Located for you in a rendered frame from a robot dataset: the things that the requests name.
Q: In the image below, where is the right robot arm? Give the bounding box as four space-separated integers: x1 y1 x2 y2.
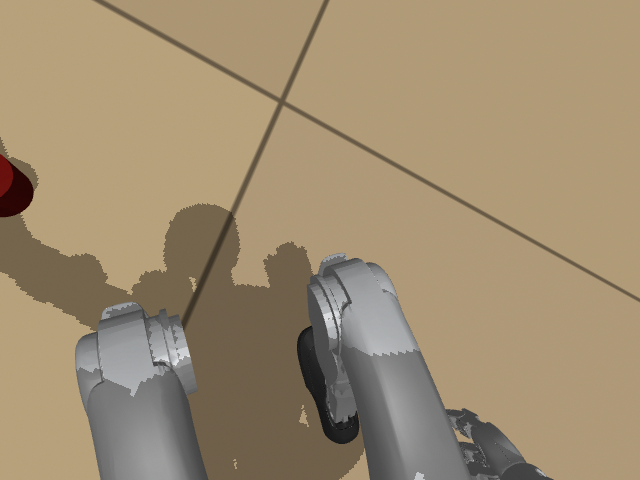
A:
500 463 553 480

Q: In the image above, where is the right robot hand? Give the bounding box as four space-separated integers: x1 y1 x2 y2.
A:
445 408 527 480

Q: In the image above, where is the right robot foot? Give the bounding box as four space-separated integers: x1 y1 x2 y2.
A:
297 326 359 444

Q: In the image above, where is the tin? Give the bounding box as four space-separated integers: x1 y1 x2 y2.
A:
0 154 34 217

